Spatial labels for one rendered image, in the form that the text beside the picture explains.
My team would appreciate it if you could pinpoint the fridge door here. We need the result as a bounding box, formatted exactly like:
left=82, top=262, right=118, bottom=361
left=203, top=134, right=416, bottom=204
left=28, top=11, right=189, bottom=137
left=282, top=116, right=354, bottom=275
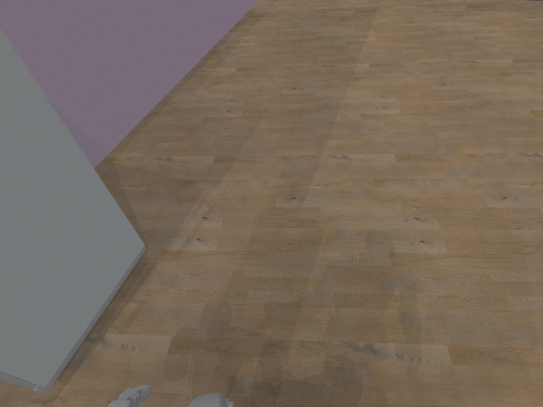
left=0, top=29, right=145, bottom=387

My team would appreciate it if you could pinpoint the left robot hand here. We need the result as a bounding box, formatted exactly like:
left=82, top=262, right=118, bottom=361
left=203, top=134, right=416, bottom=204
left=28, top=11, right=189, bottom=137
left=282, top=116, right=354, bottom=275
left=108, top=385, right=151, bottom=407

